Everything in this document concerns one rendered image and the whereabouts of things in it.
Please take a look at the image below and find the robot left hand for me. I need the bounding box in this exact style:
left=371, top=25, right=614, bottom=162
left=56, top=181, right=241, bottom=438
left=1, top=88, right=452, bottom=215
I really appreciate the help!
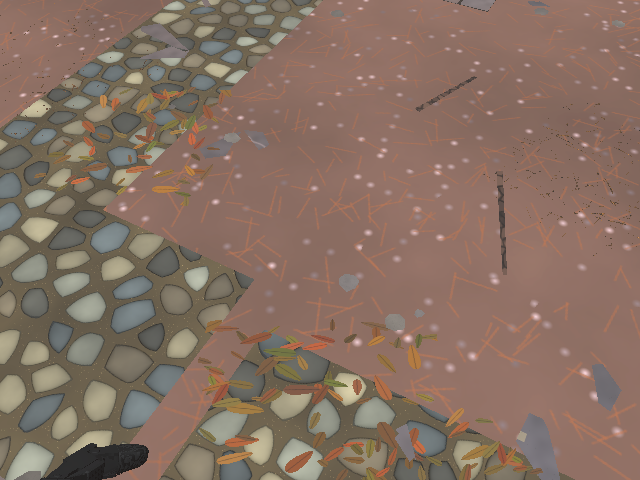
left=40, top=443, right=149, bottom=480

